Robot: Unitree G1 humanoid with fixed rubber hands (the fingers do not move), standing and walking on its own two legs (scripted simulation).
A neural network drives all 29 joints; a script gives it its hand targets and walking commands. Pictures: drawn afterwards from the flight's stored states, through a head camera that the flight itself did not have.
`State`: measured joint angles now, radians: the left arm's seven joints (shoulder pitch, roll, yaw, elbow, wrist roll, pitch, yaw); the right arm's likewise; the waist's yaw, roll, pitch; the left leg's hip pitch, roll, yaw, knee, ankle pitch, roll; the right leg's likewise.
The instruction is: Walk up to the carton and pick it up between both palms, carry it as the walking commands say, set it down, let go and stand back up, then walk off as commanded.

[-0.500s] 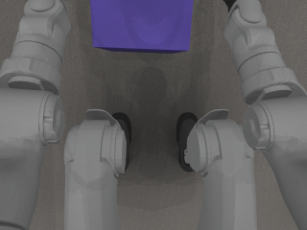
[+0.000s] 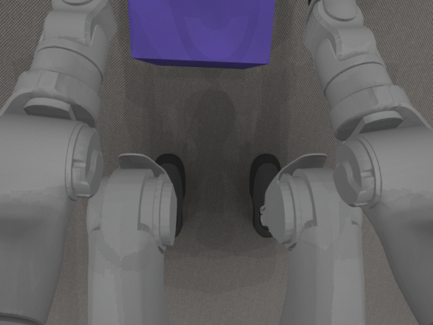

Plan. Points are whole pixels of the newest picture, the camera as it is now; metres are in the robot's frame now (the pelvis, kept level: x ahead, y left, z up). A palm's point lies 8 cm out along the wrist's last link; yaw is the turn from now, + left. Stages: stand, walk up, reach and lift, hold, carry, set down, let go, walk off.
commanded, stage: reach and lift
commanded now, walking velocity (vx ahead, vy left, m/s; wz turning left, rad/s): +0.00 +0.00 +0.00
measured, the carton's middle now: out of the picture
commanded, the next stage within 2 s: none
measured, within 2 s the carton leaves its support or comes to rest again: leaves its support in 0.86 s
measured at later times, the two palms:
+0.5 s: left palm out of the picture +0.54 +0.17 -0.19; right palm out of the picture +0.55 -0.11 -0.18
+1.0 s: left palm out of the picture +0.54 +0.16 -0.17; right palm out of the picture +0.54 -0.11 -0.16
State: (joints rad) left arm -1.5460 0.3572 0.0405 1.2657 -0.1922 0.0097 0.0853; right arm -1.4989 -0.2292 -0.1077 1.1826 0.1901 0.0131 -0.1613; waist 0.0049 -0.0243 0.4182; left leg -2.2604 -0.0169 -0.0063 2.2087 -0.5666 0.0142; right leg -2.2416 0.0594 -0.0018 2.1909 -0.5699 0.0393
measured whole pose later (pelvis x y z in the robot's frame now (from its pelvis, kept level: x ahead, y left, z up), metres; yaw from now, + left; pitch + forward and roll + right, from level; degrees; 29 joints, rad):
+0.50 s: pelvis +0.01 +0.00 -0.01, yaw +0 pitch +35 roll -2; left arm -1.49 0.28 0.19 1.16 -0.01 0.12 0.05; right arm -1.48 -0.17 -0.33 1.12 -0.03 0.13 -0.11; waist 0.01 -0.03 0.39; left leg -2.26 -0.03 0.00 2.25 -0.60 0.02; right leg -2.24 0.09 0.02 2.24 -0.61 0.05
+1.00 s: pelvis +0.01 +0.00 -0.01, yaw +0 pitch +35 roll -2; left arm -1.40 0.24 0.19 1.04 0.00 0.18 0.10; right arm -1.38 -0.12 -0.31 0.99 0.03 0.17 -0.18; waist 0.01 -0.05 0.31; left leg -2.26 -0.05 -0.02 2.25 -0.61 -0.01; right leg -2.24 0.12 0.02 2.24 -0.62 0.07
